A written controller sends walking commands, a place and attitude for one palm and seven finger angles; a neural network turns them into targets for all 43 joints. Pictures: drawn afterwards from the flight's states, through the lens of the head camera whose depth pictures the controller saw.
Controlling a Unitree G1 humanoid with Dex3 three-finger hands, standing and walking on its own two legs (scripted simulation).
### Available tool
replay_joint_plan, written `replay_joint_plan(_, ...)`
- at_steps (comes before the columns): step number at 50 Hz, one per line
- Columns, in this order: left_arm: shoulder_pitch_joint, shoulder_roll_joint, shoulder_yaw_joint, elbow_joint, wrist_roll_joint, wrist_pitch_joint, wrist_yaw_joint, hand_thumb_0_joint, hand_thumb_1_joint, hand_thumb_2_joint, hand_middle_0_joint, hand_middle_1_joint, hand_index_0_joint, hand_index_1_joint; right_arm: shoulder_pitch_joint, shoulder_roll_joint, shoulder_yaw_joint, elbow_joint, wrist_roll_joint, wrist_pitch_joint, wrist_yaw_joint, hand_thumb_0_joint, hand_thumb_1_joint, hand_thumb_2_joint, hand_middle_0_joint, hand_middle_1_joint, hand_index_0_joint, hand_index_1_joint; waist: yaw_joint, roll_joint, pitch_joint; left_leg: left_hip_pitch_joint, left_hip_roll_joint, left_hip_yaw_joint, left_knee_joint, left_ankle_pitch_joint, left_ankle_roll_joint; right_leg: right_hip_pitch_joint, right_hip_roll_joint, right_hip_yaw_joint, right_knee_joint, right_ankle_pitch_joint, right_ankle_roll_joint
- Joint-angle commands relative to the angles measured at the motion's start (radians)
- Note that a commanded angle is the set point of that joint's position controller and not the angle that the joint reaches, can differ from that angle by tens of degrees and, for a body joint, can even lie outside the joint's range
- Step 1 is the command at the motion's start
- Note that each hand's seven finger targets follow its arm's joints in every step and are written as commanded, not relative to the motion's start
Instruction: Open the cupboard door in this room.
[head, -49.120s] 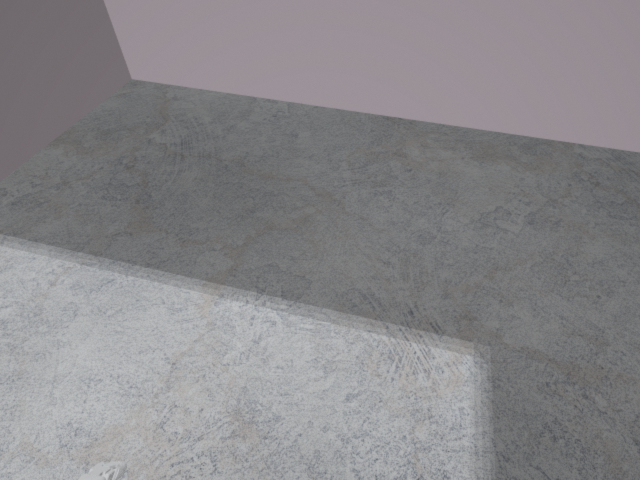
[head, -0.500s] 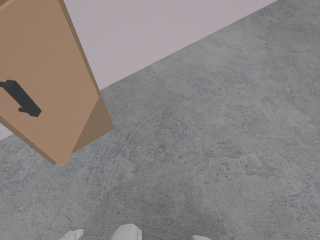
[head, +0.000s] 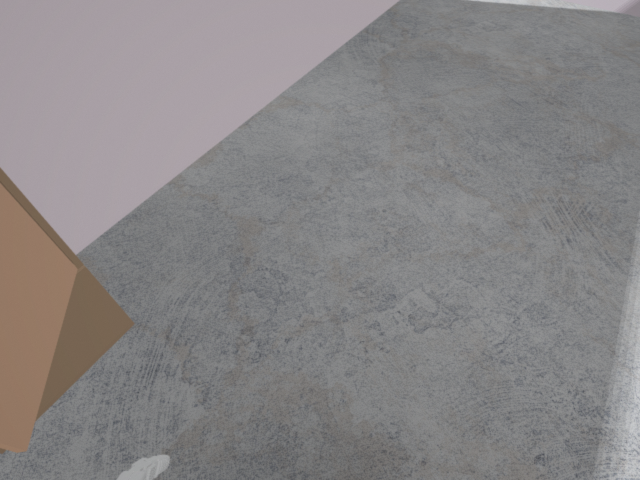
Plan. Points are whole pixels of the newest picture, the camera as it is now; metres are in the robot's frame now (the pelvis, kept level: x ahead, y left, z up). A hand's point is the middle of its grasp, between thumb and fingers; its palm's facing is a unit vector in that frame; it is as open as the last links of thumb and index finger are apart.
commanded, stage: walk to a spot facing it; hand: left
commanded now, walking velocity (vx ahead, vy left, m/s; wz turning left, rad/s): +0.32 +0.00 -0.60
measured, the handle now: out of the picture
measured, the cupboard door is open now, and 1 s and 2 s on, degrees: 42 42 42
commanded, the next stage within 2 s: turn to face it in 1.36 s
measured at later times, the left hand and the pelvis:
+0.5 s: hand (212, 384) +0.28 +0.19 -0.16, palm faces -0.25 -0.95 -0.17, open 7.3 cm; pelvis +0.16 +0.01 +0.01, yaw -17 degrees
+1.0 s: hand (317, 266) +0.50 +0.03 -0.15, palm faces -0.41 -0.89 -0.22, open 7.1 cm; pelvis +0.36 -0.12 +0.02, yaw -26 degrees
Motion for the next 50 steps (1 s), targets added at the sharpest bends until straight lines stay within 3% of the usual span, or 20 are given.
replay_joint_plan(1, 0.24, 0.259, 0.068, 0.013, -0.011, -0.047, 0.048, 0.0, 0.9, 0.9, -0.2, -0.3, -0.2, -0.3, -0.222, -0.135, -0.035, -0.159, 0.019, -0.021, 0.008, 0.0, -0.9, -0.9, 0.2, 0.3, 0.2, 0.3, 0.15, -0.251, 0.001, -0.564, -0.055, -0.185, 0.482, -0.186, 0.001, 0.315, -0.362, 0.657, -0.393, -0.307, -0.257)
replay_joint_plan(3, 0.118, 0.178, 0.048, -0.013, -0.006, -0.055, 0.055, 0.0, 0.9, 0.9, -0.2, -0.3, -0.2, -0.3, -0.199, -0.137, -0.046, -0.124, 0.011, -0.022, 0.015, 0.0, -0.9, -0.9, 0.2, 0.3, 0.2, 0.3, 0.075, -0.242, 0.042, -0.503, -0.033, -0.211, 0.454, -0.034, -0.011, 0.201, -0.27, 0.49, -0.377, -0.188, -0.2)
replay_joint_plan(5, 0.102, 0.154, 0.043, -0.013, -0.003, -0.069, 0.052, 0.0, 0.9, 0.9, -0.2, -0.3, -0.2, -0.3, -0.167, -0.103, -0.046, -0.095, 0.009, -0.022, 0.022, 0.0, -0.9, -0.9, 0.2, 0.3, 0.2, 0.3, 0.047, -0.181, 0.016, -0.387, -0.053, -0.179, 0.373, 0.036, -0.017, 0.15, -0.213, 0.379, -0.351, -0.01, -0.182)
replay_joint_plan(11, 0.112, 0.175, 0.053, 0.019, -0.002, -0.079, 0.036, 0.0, 0.9, 0.9, -0.2, -0.3, -0.2, -0.3, -0.156, -0.072, -0.038, -0.1, 0.017, -0.051, 0.025, 0.0, -0.9, -0.9, 0.2, 0.3, 0.2, 0.3, 0.036, -0.164, -0.004, -0.192, -0.124, -0.13, 0.061, 0.091, -0.011, 0.115, -0.17, 0.344, -0.293, 0.072, -0.174)
replay_joint_plan(14, 0.049, 0.136, 0.048, 0.014, -0.006, -0.074, 0.032, 0.0, 0.9, 0.9, -0.2, -0.3, -0.2, -0.3, 0.039, -0.121, -0.047, -0.034, 0.017, -0.072, 0.004, 0.0, -0.9, -0.9, 0.2, 0.3, 0.2, 0.3, -0.068, -0.044, -0.051, 0.191, -0.128, -0.131, -0.168, 0.152, 0.002, -0.083, -0.083, 0.282, -0.107, 0.05, -0.108)
replay_joint_plan(15, 0.057, 0.071, 0.034, -0.004, -0.014, -0.07, 0.025, 0.0, 0.9, 0.9, -0.2, -0.3, -0.2, -0.3, 0.189, -0.227, -0.071, 0.005, 0.0, -0.082, -0.012, 0.0, -0.9, -0.9, 0.2, 0.3, 0.2, 0.3, -0.131, 0.195, -0.123, 0.379, 0.068, -0.396, -0.263, -0.063, 0.066, -0.248, 0.032, 0.185, 0.178, -0.044, -0.06)
replay_joint_plan(16, 0.068, 0.025, 0.018, -0.035, -0.018, -0.071, 0.018, 0.0, 0.9, 0.9, -0.2, -0.3, -0.2, -0.3, 0.306, -0.301, -0.077, 0.021, -0.018, -0.083, -0.022, 0.0, -0.9, -0.9, 0.2, 0.3, 0.2, 0.3, -0.146, 0.376, -0.179, 0.457, 0.329, -0.752, -0.427, -0.213, 0.171, -0.419, 0.115, 0.068, 0.523, -0.269, -0.016)
replay_joint_plan(17, 0.007, 0.055, 0.024, -0.052, -0.007, -0.082, 0.013, 0.0, 0.9, 0.9, -0.2, -0.3, -0.2, -0.3, 0.26, -0.286, -0.068, 0.01, -0.012, -0.077, -0.021, 0.0, -0.9, -0.9, 0.2, 0.3, 0.2, 0.3, -0.127, 0.209, -0.105, 0.335, 0.37, -0.807, -0.466, -0.263, 0.232, -0.469, 0.027, 0.143, 0.663, -0.211, -0.033)
replay_joint_plan(20, -0.008, 0.037, 0.026, -0.013, 0.005, -0.071, -0.008, 0.0, 0.9, 0.9, -0.2, -0.3, -0.2, -0.3, 0.072, -0.146, -0.033, -0.025, -0.005, -0.087, -0.017, 0.0, -0.9, -0.9, 0.2, 0.3, 0.2, 0.3, -0.021, 0.145, 0.043, 0.074, 0.235, -0.477, -0.49, -0.114, 0.158, -0.438, -0.076, 0.117, 0.728, 0.032, -0.009)
replay_joint_plan(23, 0.004, -0.003, 0.011, -0.005, 0.003, -0.048, -0.018, 0.0, 0.9, 0.9, -0.2, -0.3, -0.2, -0.3, 0.096, -0.123, -0.025, 0.002, 0.002, -0.101, -0.019, 0.0, -0.9, -0.9, 0.2, 0.3, 0.2, 0.3, 0.001, 0.126, -0.026, 0.133, 0.172, -0.242, -0.463, 0.169, 0.145, -0.39, -0.089, 0.078, 0.562, 0.099, 0.014)
replay_joint_plan(32, -0.167, -0.007, 0.001, -0.046, 0.003, -0.05, -0.011, 0.0, 0.9, 0.9, -0.2, -0.3, -0.2, -0.3, 0.178, -0.118, -0.024, 0.068, -0.01, -0.077, -0.004, 0.0, -0.9, -0.9, 0.2, 0.3, 0.2, 0.3, -0.028, 0.102, 0.022, 0.135, 0.178, -0.056, -0.421, 0.296, 0.137, -0.18, -0.038, -0.04, 0.117, 0.132, -0.008)
replay_joint_plan(34, -0.074, 0.023, 0.006, -0.015, 0.005, -0.062, -0.005, 0.0, 0.9, 0.9, -0.2, -0.3, -0.2, -0.3, 0.173, -0.128, -0.023, 0.078, -0.006, -0.07, -0.001, 0.0, -0.9, -0.9, 0.2, 0.3, 0.2, 0.3, 0.025, 0.07, -0.034, 0.139, 0.149, -0.01, -0.245, 0.507, 0.109, 0.006, 0.02, -0.09, 0.02, 0.114, -0.036)
replay_joint_plan(35, 0.081, 0.057, 0.018, 0.038, 0.006, -0.073, 0.002, 0.0, 0.9, 0.9, -0.2, -0.3, -0.2, -0.3, 0.152, -0.124, -0.019, 0.078, 0.002, -0.071, 0.001, 0.0, -0.9, -0.9, 0.2, 0.3, 0.2, 0.3, 0.098, 0.019, -0.113, 0.051, 0.101, 0.033, -0.043, 0.599, 0.078, 0.252, 0.037, -0.077, -0.024, 0.135, -0.065)
replay_joint_plan(36, 0.263, 0.164, 0.05, 0.091, 0.009, -0.087, 0.018, 0.0, 0.9, 0.9, -0.2, -0.3, -0.2, -0.3, 0.124, -0.082, -0.009, 0.054, 0.024, -0.078, 0.012, 0.0, -0.9, -0.9, 0.2, 0.3, 0.2, 0.3, 0.183, -0.179, -0.232, -0.213, 0.02, 0.091, 0.266, 0.415, 0.035, 0.57, -0.177, 0.194, -0.09, 0.037, -0.144)
replay_joint_plan(37, 0.365, 0.259, 0.072, 0.118, -0.012, -0.086, 0.033, 0.0, 0.9, 0.9, -0.2, -0.3, -0.2, -0.3, 0.075, -0.044, -0.005, 0.002, 0.034, -0.084, 0.005, 0.0, -0.9, -0.9, 0.2, 0.3, 0.2, 0.3, 0.197, -0.349, -0.285, -0.466, -0.113, 0.018, 0.576, -0.227, -0.001, 0.7, -0.425, 0.611, -0.228, 0.219, -0.26)
replay_joint_plan(38, 0.333, 0.249, 0.07, 0.119, -0.021, -0.085, 0.046, 0.0, 0.9, 0.9, -0.2, -0.3, -0.2, -0.3, -0.016, -0.073, -0.017, 0.001, 0.029, -0.085, 0.002, 0.0, -0.9, -0.9, 0.2, 0.3, 0.2, 0.3, 0.195, -0.262, -0.224, -0.544, -0.069, -0.136, 0.695, -0.18, 0.011, 0.626, -0.41, 0.584, -0.231, 0.348, -0.272)
replay_joint_plan(39, 0.257, 0.188, 0.054, 0.102, -0.023, -0.082, 0.056, 0.0, 0.9, 0.9, -0.2, -0.3, -0.2, -0.3, -0.052, -0.069, -0.024, 0.001, 0.028, -0.084, -0.003, 0.0, -0.9, -0.9, 0.2, 0.3, 0.2, 0.3, 0.15, -0.178, -0.165, -0.543, -0.029, -0.177, 0.699, -0.082, 0.01, 0.53, -0.378, 0.496, -0.221, 0.43, -0.26)
replay_joint_plan(41, 0.115, 0.098, 0.022, 0.069, -0.018, -0.09, 0.062, 0.0, 0.9, 0.9, -0.2, -0.3, -0.2, -0.3, -0.009, -0.034, -0.019, 0.043, 0.015, -0.061, 0.0, 0.0, -0.9, -0.9, 0.2, 0.3, 0.2, 0.3, 0.046, -0.134, -0.073, -0.391, 0.015, -0.185, 0.54, 0.013, -0.004, 0.254, -0.287, 0.263, -0.27, 0.449, -0.196)
replay_joint_plan(43, 0.062, 0.074, 0.013, 0.065, -0.009, -0.102, 0.057, 0.0, 0.9, 0.9, -0.2, -0.3, -0.2, -0.3, 0.055, -0.007, -0.016, 0.078, 0.009, -0.038, 0.008, 0.0, -0.9, -0.9, 0.2, 0.3, 0.2, 0.3, -0.007, -0.151, -0.039, -0.284, -0.006, -0.149, 0.399, 0.049, -0.014, 0.122, -0.235, 0.18, -0.315, 0.389, -0.176)
replay_joint_plan(50, 0.125, 0.088, 0.017, 0.123, -0.009, -0.12, 0.046, 0.0, 0.9, 0.9, -0.2, -0.3, -0.2, -0.3, -0.1, -0.003, -0.023, 0.019, 0.011, -0.057, 0.035, 0.0, -0.9, -0.9, 0.2, 0.3, 0.2, 0.3, 0.014, -0.127, 0.023, -0.233, -0.064, -0.111, 0.057, 0.194, 0.008, 0.149, -0.207, 0.177, -0.339, 0.284, -0.165)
